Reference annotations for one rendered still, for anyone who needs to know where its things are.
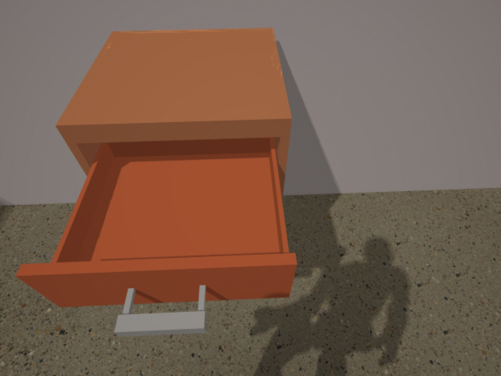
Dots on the handle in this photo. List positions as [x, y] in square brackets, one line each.
[161, 323]

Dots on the drawer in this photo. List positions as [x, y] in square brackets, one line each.
[164, 217]

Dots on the cabinet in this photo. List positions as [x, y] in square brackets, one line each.
[180, 85]

